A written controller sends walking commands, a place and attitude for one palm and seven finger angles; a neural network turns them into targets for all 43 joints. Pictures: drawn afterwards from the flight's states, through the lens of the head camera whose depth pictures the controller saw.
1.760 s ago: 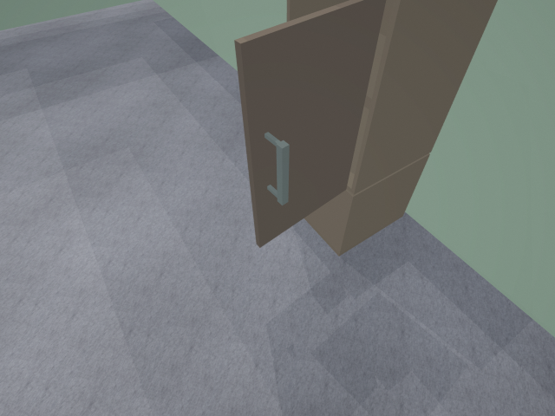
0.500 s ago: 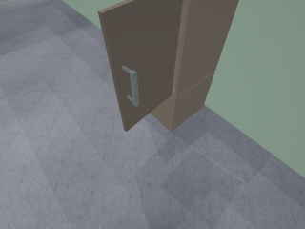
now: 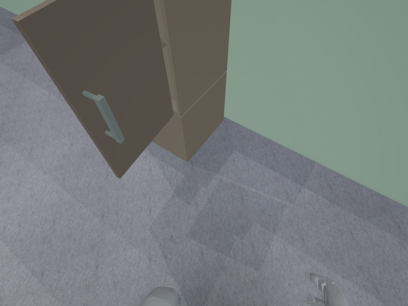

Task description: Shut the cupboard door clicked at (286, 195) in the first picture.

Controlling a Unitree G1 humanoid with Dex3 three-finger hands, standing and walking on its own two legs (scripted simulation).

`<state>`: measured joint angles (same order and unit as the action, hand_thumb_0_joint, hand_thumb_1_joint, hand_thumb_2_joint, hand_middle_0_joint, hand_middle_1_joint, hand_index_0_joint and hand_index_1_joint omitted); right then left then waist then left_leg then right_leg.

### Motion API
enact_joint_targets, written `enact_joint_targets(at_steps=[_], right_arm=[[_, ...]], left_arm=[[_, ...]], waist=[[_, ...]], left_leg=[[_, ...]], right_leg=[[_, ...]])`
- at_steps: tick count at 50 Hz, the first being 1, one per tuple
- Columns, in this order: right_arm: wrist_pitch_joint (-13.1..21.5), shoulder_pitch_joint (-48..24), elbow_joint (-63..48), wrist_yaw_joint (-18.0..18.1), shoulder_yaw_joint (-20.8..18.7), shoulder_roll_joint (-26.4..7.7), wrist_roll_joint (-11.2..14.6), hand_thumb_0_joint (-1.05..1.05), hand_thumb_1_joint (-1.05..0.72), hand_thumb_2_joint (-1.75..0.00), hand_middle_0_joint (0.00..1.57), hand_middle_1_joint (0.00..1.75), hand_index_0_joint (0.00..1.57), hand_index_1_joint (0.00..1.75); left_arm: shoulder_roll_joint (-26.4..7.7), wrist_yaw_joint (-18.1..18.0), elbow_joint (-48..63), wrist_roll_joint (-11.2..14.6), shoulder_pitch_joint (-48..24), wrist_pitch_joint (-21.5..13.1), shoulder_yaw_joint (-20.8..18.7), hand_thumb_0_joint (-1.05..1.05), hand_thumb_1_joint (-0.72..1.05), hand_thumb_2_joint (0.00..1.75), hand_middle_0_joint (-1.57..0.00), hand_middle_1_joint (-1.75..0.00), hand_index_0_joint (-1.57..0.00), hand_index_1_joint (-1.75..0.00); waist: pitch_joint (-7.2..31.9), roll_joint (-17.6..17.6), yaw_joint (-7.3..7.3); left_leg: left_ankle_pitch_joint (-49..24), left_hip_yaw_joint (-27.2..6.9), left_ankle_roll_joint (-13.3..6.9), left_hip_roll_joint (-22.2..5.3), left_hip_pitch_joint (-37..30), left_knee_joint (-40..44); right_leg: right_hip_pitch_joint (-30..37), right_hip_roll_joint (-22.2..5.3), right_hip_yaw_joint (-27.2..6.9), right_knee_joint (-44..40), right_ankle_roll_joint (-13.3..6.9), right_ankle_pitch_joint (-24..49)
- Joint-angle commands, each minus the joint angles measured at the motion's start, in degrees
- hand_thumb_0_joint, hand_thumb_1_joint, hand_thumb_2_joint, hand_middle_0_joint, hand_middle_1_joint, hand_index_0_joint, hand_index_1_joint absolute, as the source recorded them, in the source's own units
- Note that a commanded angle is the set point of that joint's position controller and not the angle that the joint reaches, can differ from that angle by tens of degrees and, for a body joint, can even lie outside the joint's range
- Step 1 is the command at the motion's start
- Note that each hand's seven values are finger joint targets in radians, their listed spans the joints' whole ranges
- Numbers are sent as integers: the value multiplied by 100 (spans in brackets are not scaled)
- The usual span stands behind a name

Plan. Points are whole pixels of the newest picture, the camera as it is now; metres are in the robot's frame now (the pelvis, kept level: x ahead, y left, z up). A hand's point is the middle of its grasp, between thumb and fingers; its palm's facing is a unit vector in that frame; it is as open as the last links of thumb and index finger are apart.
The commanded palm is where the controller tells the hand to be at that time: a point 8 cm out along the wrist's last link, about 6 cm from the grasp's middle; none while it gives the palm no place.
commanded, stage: walk around to get in front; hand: left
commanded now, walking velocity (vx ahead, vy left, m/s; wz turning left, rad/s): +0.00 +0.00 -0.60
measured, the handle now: (105, 118) +0.54 +0.34 -0.04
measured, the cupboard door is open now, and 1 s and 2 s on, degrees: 96 96 96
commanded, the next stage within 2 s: none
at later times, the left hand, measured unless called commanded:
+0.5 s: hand (135, 283) +0.17 +0.18 -0.17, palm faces -0.28 -0.91 -0.31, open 7.4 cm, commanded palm none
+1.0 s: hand (181, 258) +0.23 +0.09 -0.17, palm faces -0.56 -0.79 -0.24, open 7.4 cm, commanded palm none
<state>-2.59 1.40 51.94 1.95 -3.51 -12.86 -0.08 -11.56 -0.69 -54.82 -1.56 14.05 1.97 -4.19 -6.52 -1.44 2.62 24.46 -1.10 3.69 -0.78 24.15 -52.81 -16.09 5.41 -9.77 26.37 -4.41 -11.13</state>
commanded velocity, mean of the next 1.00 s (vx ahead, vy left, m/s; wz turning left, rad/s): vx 0.00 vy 0.00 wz -0.60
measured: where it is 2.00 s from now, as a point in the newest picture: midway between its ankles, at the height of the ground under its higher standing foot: outside the picture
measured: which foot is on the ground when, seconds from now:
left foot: up 0.00-0.14, down 0.16-0.44, up 0.46-0.72, down 0.74-1.00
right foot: down 0.00-0.16, up 0.18-0.42, down 0.44-0.74, up 0.76-1.00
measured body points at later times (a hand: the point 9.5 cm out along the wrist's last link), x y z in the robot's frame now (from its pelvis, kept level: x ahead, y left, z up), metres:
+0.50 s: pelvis +0.00 -0.01 -0.02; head +0.06 -0.04 +0.42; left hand +0.18 +0.23 -0.15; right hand -0.02 -0.29 -0.17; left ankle +0.00 +0.16 -0.71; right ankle -0.02 -0.12 -0.75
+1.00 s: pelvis +0.01 -0.03 -0.01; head +0.07 -0.06 +0.43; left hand +0.26 +0.13 -0.15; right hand -0.09 -0.27 -0.15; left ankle +0.08 +0.11 -0.74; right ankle -0.07 -0.11 -0.72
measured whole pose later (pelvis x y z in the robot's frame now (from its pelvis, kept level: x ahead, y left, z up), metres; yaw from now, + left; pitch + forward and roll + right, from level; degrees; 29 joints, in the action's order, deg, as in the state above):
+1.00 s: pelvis +0.01 -0.03 -0.01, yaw -36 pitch +2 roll -1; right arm -0.6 13.6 50.9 1.2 -1.5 -12.8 -2.0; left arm -14.7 2.7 -50.2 -1.1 7.1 3.3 -4.2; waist -5.8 1.3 -0.3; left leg 17.5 7.9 3.6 -9.1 14.8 -31.3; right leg -20.3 -0.4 3.6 41.9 1.5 -23.8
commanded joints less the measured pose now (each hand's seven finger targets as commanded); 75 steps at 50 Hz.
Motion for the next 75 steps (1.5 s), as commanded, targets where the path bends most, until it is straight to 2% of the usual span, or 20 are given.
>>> enact_joint_targets(at_steps=[1,5,6,8,9,13,20,22,24,35,37,38,40,43,49,52,66,68,69,75], right_arm=[[114,30,-457,47,-87,-440,32,0,-90,-90,20,30,20,30],[176,641,-318,84,-104,-539,53,0,-90,-90,20,30,20,30],[226,907,-253,116,-139,-714,32,0,-90,-90,20,30,20,30],[264,1062,-386,159,-260,-1502,-119,0,-90,-90,20,30,20,30],[249,928,-442,173,-197,-1400,-166,0,-90,-90,20,30,20,30],[297,698,-596,145,-83,-1005,-222,0,-90,-90,20,30,20,30],[207,985,-503,37,-225,-1355,-139,0,-90,-90,20,30,20,30],[196,691,-903,-26,-68,-603,-20,0,-90,-90,20,30,20,30],[149,607,-847,-8,-45,-729,14,0,-90,-90,20,30,20,30],[205,1566,-282,11,-42,-636,6,0,-90,-90,20,30,20,30],[290,1729,-336,53,-222,-1557,-142,0,-90,-90,20,30,20,30],[294,1720,-385,86,-215,-1664,-183,0,-90,-90,20,30,20,30],[342,1172,-569,62,-125,-1347,-221,0,-90,-90,20,30,20,30],[308,983,-548,70,-67,-1124,-233,0,-90,-90,20,30,20,30],[250,1490,-365,-3,-221,-1349,-150,0,-90,-90,20,30,20,30],[175,751,-884,-13,-67,-699,-37,0,-90,-90,20,30,20,30],[206,1199,-407,19,-85,-620,16,0,-90,-90,20,30,20,30],[318,1629,-371,56,-228,-1545,-140,0,-90,-90,20,30,20,30],[287,1708,-397,89,-221,-1637,-172,0,-90,-90,20,30,20,30],[292,1146,-573,83,-76,-1141,-221,0,-90,-90,20,30,20,30]], left_arm=[[-1263,-66,390,-22,239,-56,-333,0,90,90,-20,-30,-20,-30],[-1240,-39,528,27,-185,-20,-312,0,90,90,-20,-30,-20,-30],[-1103,-21,599,63,-306,-22,-271,0,90,90,-20,-30,-20,-30],[-809,97,845,92,-444,-22,-194,0,90,90,-20,-30,-20,-30],[-1034,141,884,26,-630,-9,-247,0,90,90,-20,-30,-20,-30],[-780,266,798,26,-478,53,-239,0,90,90,-20,-30,-20,-30],[-874,329,699,68,-108,-40,-178,0,90,90,-20,-30,-20,-30],[-2021,134,519,-10,563,-128,-396,0,90,90,-20,-30,-20,-30],[-1921,60,595,50,287,-50,-354,0,90,90,-20,-30,-20,-30],[-1353,31,849,53,-775,26,-214,0,90,90,-20,-30,-20,-30],[-742,123,1019,146,-585,66,-72,0,90,90,-20,-30,-20,-30],[-986,154,1070,79,-852,74,-126,0,90,90,-20,-30,-20,-30],[-925,261,964,5,-678,61,-217,0,90,90,-20,-30,-20,-30],[-711,345,911,23,-766,115,-154,0,90,90,-20,-30,-20,-30],[-696,310,834,79,-506,-42,-80,0,90,90,-20,-30,-20,-30],[-1934,80,461,58,594,-127,-358,0,90,90,-20,-30,-20,-30],[-1282,-6,711,58,-589,-26,-244,0,90,90,-20,-30,-20,-30],[-716,81,865,162,-323,17,-122,0,90,90,-20,-30,-20,-30],[-903,99,892,103,-456,15,-154,0,90,90,-20,-30,-20,-30],[-662,311,827,50,-583,84,-135,0,90,90,-20,-30,-20,-30]], waist=[[916,-740,13],[1049,-536,-330],[1128,-208,-473],[891,1927,-526],[580,1189,-467],[764,1447,-169],[1039,987,-36],[1262,-1934,301],[809,-1291,207],[975,-665,-567],[926,2101,-569],[720,1656,-631],[693,851,-275],[452,1463,-225],[1214,1221,-311],[1260,-1749,335],[942,-626,-533],[1251,2040,-580],[1175,1688,-631],[897,1431,-295]], left_leg=[[137,-118,-64,51,50,703],[-780,-114,-157,102,-1432,2459],[-1019,-329,-257,-263,-2287,3076],[-1361,-2598,-1260,-2697,-2386,4025],[-1905,-2399,-1577,-2769,-1604,3912],[-4349,-411,-1145,-1635,-1639,3052],[-3298,373,-528,-1367,-1084,1714],[1353,852,62,-187,943,-814],[1116,27,-56,-513,1097,-1437],[-973,323,-69,-83,-1585,2403],[-377,-2263,-892,-2335,-2108,3986],[-729,-2537,-1385,-2891,-1505,4126],[-1092,-1588,-1349,-2293,-875,3961],[-2439,-149,-990,-1716,-1071,3457],[-3760,598,-645,-1679,-1819,2110],[1418,709,78,-360,984,-740],[-1227,294,-2,-95,-1441,2406],[-2124,-2108,-922,-2419,-2508,3589],[-2502,-2378,-1445,-2925,-2046,3644],[-3866,-58,-1042,-1740,-1729,3068]], right_leg=[[964,-1505,-1926,-501,-708,2282],[35,-1146,-1903,-227,-245,1584],[-666,-816,-1535,56,17,852],[-1956,41,346,2396,606,-2440],[-1753,-262,341,3323,686,-2300],[-1577,-481,804,3710,777,-1724],[806,-352,1481,267,495,33],[1980,-2741,-1785,-543,-577,3517],[1126,-2601,-1549,-641,-1055,1772],[-532,-1266,-1082,-48,-173,646],[-1903,1,328,2056,470,-2074],[-1774,-265,505,3202,553,-2455],[-1357,-458,699,3866,640,-1909],[-1290,-631,1082,3243,720,-1616],[193,-392,1617,393,526,-511],[1965,-2824,-1445,-470,-710,4356],[-144,-1312,-941,216,-162,1851],[-1572,-69,399,2219,523,-2034],[-1484,-255,510,3467,578,-2720],[-1263,-660,1152,3266,756,-1838]])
